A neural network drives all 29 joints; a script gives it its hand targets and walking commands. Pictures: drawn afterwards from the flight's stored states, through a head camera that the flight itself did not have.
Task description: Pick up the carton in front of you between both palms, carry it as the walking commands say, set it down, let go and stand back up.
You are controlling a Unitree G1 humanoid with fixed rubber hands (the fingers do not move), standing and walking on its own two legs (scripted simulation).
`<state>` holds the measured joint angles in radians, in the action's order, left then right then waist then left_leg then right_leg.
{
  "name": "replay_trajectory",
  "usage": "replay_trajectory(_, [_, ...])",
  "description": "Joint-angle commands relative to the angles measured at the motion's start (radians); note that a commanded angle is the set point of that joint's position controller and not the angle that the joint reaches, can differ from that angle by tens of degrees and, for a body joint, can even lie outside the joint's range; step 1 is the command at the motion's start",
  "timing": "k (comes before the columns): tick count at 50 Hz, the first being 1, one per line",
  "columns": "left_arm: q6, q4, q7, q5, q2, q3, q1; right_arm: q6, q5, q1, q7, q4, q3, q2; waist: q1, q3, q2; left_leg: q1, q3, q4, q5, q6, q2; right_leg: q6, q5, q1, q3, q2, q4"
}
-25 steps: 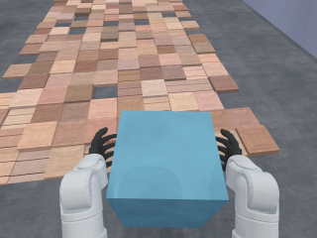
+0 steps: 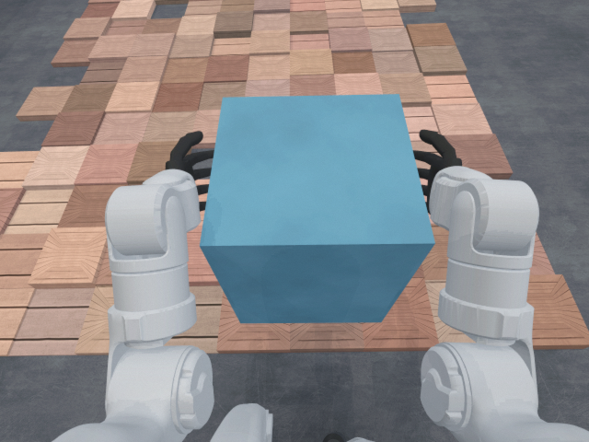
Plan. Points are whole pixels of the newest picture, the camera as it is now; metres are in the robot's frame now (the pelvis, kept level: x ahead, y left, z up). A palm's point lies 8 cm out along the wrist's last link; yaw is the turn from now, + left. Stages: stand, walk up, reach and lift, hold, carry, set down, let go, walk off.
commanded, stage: carry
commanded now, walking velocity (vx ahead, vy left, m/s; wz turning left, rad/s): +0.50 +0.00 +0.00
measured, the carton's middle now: (310, 222) +0.38 +0.02 +0.06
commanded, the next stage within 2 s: none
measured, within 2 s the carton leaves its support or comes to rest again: neither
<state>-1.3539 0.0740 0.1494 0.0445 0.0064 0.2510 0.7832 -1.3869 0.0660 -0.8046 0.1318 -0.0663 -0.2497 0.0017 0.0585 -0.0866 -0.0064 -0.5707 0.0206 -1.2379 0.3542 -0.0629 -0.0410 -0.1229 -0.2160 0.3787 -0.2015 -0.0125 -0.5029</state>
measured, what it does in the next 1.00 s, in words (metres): climbs: left foot, then right foot 0.05 m higher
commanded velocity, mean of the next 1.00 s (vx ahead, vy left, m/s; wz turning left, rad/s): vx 0.50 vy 0.00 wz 0.00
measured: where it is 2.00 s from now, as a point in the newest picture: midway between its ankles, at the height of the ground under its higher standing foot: (313, 139)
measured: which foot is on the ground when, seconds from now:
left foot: up 0.00-0.20, down 0.22-0.58, up 0.60-1.00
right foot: down 0.00-0.30, up 0.32-0.54, down 0.56-1.00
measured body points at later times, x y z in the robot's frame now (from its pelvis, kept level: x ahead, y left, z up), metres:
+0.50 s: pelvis +0.35 +0.01 +0.00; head +0.46 +0.01 +0.43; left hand +0.78 +0.11 +0.12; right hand +0.73 -0.19 +0.12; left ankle +0.23 +0.13 -0.73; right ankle +0.42 -0.11 -0.62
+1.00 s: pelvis +0.71 -0.02 +0.04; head +0.74 -0.01 +0.49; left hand +1.09 +0.18 +0.23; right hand +1.12 -0.12 +0.23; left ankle +0.84 +0.08 -0.68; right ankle +0.59 -0.10 -0.68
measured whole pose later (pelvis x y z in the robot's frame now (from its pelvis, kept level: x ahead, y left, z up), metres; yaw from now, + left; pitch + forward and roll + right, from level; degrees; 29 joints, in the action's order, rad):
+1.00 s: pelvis +0.71 -0.02 +0.04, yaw +1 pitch +5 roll -1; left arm -1.27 -0.06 0.14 0.01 -0.01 0.25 0.89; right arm -1.34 0.12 -0.82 0.10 -0.09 -0.31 -0.02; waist 0.14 0.02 -0.01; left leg -0.55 0.04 -0.49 -0.08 -0.07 0.00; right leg -0.07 -0.36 0.14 -0.05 -0.07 -0.52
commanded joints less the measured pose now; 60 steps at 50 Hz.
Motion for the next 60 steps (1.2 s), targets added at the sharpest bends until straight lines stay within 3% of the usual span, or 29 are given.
replay_trajectory(1, [0.019, 0.091, -0.272, -0.513, 1.039, -0.667, 0.841, 0.063, -0.398, -0.755, -0.178, -0.06, 0.618, -0.984, -0.008, 0.598, 0.083, -0.157, 0.004, 0.074, -0.02, 0.006, -0.018, -0.086, 0.434, -0.569, 0.339, 0.285, 0.126])
replay_trajectory(10, [0.027, -0.026, -0.27, -0.419, 1.012, -0.601, 0.762, 0.07, -0.338, -0.736, -0.172, 0.017, 0.599, -0.986, 0.042, 0.532, 0.156, -0.191, 0.146, 0.517, -0.244, -0.006, 0.062, -0.064, 0.764, -0.718, 0.175, 0.195, -0.003])
replay_trajectory(12, [0.027, -0.037, -0.274, -0.41, 1.024, -0.604, 0.769, 0.073, -0.328, -0.739, -0.182, 0.044, 0.601, -0.984, 0.029, 0.524, 0.123, -0.066, 0.218, 0.629, -0.237, -0.034, 0.139, -0.015, 1.019, -0.706, 0.114, 0.133, -0.137])
replay_trajectory(13, [0.027, -0.037, -0.275, -0.415, 1.027, -0.607, 0.788, 0.075, -0.326, -0.722, -0.185, 0.062, 0.604, -0.989, -0.009, 0.58, 0.081, 0.217, 0.203, 0.705, -0.326, -0.056, 0.136, 0.03, 1.085, -0.545, 0.108, 0.137, -0.312])
replay_trajectory(14, [0.031, -0.03, -0.275, -0.419, 1.032, -0.62, 0.804, 0.083, -0.333, -0.695, -0.189, 0.069, 0.608, -1.007, -0.089, 0.647, 0.017, 0.561, 0.151, 0.819, -0.546, -0.07, 0.082, 0.081, 0.88, -0.317, 0.093, 0.128, -0.478])
replay_trajectory(15, [0.038, -0.01, -0.274, -0.426, 1.051, -0.641, 0.833, 0.092, -0.344, -0.685, -0.19, 0.044, 0.615, -1.016, -0.178, 0.661, -0.108, 0.934, -0.007, 0.828, -0.726, -0.114, -0.04, 0.11, 0.28, 0.055, 0.155, 0.081, -0.624])
replay_trajectory(16, [0.041, 0.002, -0.273, -0.429, 1.054, -0.645, 0.838, 0.096, -0.373, -0.719, -0.193, 0.007, 0.615, -1.034, -0.211, 0.606, -0.189, 1.149, -0.187, 0.768, -1.145, -0.151, -0.139, 0.075, -0.25, 0.396, 0.129, -0.02, -0.739])
replay_trajectory(17, [0.037, -0.03, -0.266, -0.434, 1.064, -0.636, 0.825, 0.093, -0.38, -0.735, -0.19, -0.001, 0.615, -1.005, -0.222, 0.669, -0.345, 1.443, -0.359, 0.573, -1.793, -0.271, -0.32, 0.109, -0.494, 0.722, 0.175, -0.073, -1.065])
replay_trajectory(18, [0.04, -0.028, -0.255, -0.402, 1.029, -0.609, 0.778, 0.098, -0.398, -0.732, -0.188, -0.016, 0.632, -1.006, -0.267, 0.788, -0.286, 1.513, -0.433, 0.567, -1.581, -0.337, -0.386, 0.09, -0.52, 0.835, 0.293, -0.045, -1.233])
replay_trajectory(20, [0.049, 0.035, -0.233, -0.344, 0.996, -0.574, 0.762, 0.112, -0.445, -0.82, -0.188, -0.166, 0.657, -1.072, -0.235, 0.703, -0.034, 1.286, -0.409, 0.649, -0.883, -0.226, -0.316, 0.045, -0.504, 0.864, 0.334, 0.026, -1.155])
replay_trajectory(23, [0.075, 0.064, -0.19, -0.237, 0.897, -0.534, 0.69, 0.112, -0.544, -0.918, -0.207, -0.278, 0.74, -1.076, -0.189, 0.573, -0.06, 0.96, -0.235, 0.769, -0.805, -0.142, -0.215, 0.055, -0.359, 0.691, 0.143, 0.033, -0.859])
replay_trajectory(26, [0.083, 0.035, -0.165, -0.173, 0.829, -0.534, 0.619, 0.113, -0.572, -0.861, -0.237, -0.197, 0.752, -1.067, -0.101, 0.517, -0.163, 0.53, -0.008, 0.859, -0.856, -0.059, -0.075, 0.068, 0.039, 0.088, 0.034, -0.025, -0.211])
replay_trajectory(27, [0.084, 0.018, -0.163, -0.169, 0.83, -0.554, 0.594, 0.114, -0.572, -0.826, -0.245, -0.158, 0.757, -1.068, -0.043, 0.576, -0.208, 0.443, 0.02, 0.76, -1.095, -0.062, -0.106, 0.06, 0.121, -0.169, -0.077, -0.117, -0.227])
replay_trajectory(28, [0.089, 0.013, -0.168, -0.176, 0.835, -0.57, 0.579, 0.114, -0.557, -0.808, -0.252, -0.138, 0.757, -1.061, 0.064, 0.672, -0.182, 0.393, 0.069, 0.517, -1.152, -0.019, -0.096, 0.045, 0.217, -0.407, -0.062, -0.123, -0.186])
replay_trajectory(29, [0.09, 0.01, -0.181, -0.2, 0.859, -0.587, 0.57, 0.114, -0.537, -0.815, -0.256, -0.112, 0.758, -1.041, 0.141, 0.738, -0.09, 0.282, 0.052, 0.249, -0.82, 0.005, -0.052, 0.027, 0.264, -0.589, 0.054, -0.03, -0.107])
replay_trajectory(30, [0.101, -0.002, -0.191, -0.219, 0.85, -0.604, 0.595, 0.109, -0.524, -0.778, -0.262, -0.096, 0.737, -1.058, 0.063, 0.894, 0.349, 0.021, 0.032, -0.177, 0.085, 0.066, 0.161, -0.162, 0.668, -0.783, 0.719, 0.343, 0.0])
replay_trajectory(31, [0.093, -0.017, -0.207, -0.264, 0.916, -0.624, 0.582, 0.105, -0.503, -0.76, -0.257, -0.061, 0.711, -1.009, 0.045, 0.982, 0.318, 0.023, -0.159, -0.38, 0.1, 0.021, 0.147, -0.233, 0.616, -0.801, 0.85, 0.361, 0.012])
replay_trajectory(33, [0.09, 0.081, -0.236, -0.368, 1.006, -0.687, 0.689, 0.111, -0.456, -0.754, -0.243, -0.099, 0.674, -1.024, 0.046, 0.776, 0.127, -0.129, -0.125, -0.359, 0.095, 0.008, 0.07, -0.165, 0.578, -0.693, 0.69, 0.313, -0.031])
replay_trajectory(35, [0.09, 0.167, -0.25, -0.438, 1.059, -0.73, 0.771, 0.114, -0.371, -0.704, -0.212, -0.129, 0.633, -0.99, 0.028, 0.683, 0.076, -0.172, -0.105, -0.201, 0.056, 0.001, 0.029, -0.112, 0.501, -0.626, 0.607, 0.261, -0.01])
replay_trajectory(40, [0.086, 0.19, -0.273, -0.539, 1.063, -0.774, 0.811, 0.13, -0.246, -0.592, -0.161, -0.097, 0.589, -0.898, 0.051, 0.641, 0.051, -0.133, -0.018, 0.282, 0.075, 0.011, 0.045, -0.116, 0.642, -0.602, 0.5, 0.253, 0.054])
replay_trajectory(42, [0.08, 0.161, -0.277, -0.546, 1.035, -0.761, 0.812, 0.128, -0.226, -0.592, -0.152, -0.088, 0.577, -0.864, 0.055, 0.643, 0.104, -0.061, 0.015, 0.42, -0.135, 0.016, 0.055, -0.1, 0.713, -0.564, 0.426, 0.232, 0.045])
replay_trajectory(44, [0.071, 0.1, -0.283, -0.54, 1.016, -0.741, 0.797, 0.117, -0.217, -0.593, -0.151, -0.07, 0.568, -0.826, 0.06, 0.627, 0.137, -0.069, -0.012, 0.524, -0.324, 0.012, 0.039, -0.08, 0.626, -0.587, 0.397, 0.205, 0.03])
replay_trajectory(48, [0.05, -0.063, -0.285, -0.514, 0.984, -0.687, 0.787, 0.073, -0.236, -0.628, -0.169, 0.038, 0.549, -0.786, 0.075, 0.49, 0.072, 0.005, 0.028, 0.767, -0.465, 0.003, 0.05, -0.047, 0.451, -0.512, 0.358, 0.179, 0.028])
replay_trajectory(51, [0.032, -0.172, -0.283, -0.488, 0.988, -0.627, 0.793, 0.038, -0.267, -0.654, -0.188, 0.131, 0.509, -0.788, 0.02, 0.449, 0.067, 0.249, 0.086, 0.901, -0.581, -0.026, 0.049, 0.001, 0.436, -0.378, 0.262, 0.127, -0.121])
replay_trajectory(53, [0.019, -0.23, -0.279, -0.466, 0.979, -0.576, 0.801, 0.019, -0.293, -0.672, -0.201, 0.182, 0.474, -0.798, -0.082, 0.508, -0.028, 0.626, 0.054, 0.832, -0.627, 0.0, -0.034, 0.051, 0.153, -0.1, 0.153, 0.052, -0.44])
replay_trajectory(54, [0.001, -0.259, -0.276, -0.46, 0.989, -0.554, 0.835, 0.013, -0.298, -0.712, -0.203, 0.232, 0.451, -0.798, -0.081, 0.572, -0.244, 0.886, -0.242, 0.679, -1.005, -0.12, -0.264, 0.098, -0.33, 0.188, 0.153, -0.032, -0.67])
replay_trajectory(55, [-0.014, -0.28, -0.267, -0.453, 0.99, -0.512, 0.845, 0.01, -0.308, -0.734, -0.202, 0.256, 0.438, -0.802, -0.126, 0.639, -0.289, 0.964, -0.47, 0.755, -0.704, -0.254, -0.358, 0.123, -0.366, 0.376, 0.21, -0.051, -0.887])
replay_trajectory(57, [-0.023, -0.238, -0.251, -0.449, 1.02, -0.496, 0.899, 0.012, -0.387, -0.817, -0.214, 0.196, 0.464, -0.931, -0.115, 0.569, -0.078, 0.75, -0.443, 0.851, -0.291, -0.218, -0.259, 0.09, -0.208, 0.417, 0.238, 0.023, -0.853])
replay_trajectory(60, [-0.019, -0.232, -0.224, -0.397, 1.046, -0.44, 0.864, 0.014, -0.481, -0.936, -0.222, 0.123, 0.498, -1.067, -0.095, 0.542, -0.058, 0.652, -0.377, 0.87, -0.312, -0.193, -0.235, 0.095, -0.183, 0.427, 0.215, 0.051, -0.821])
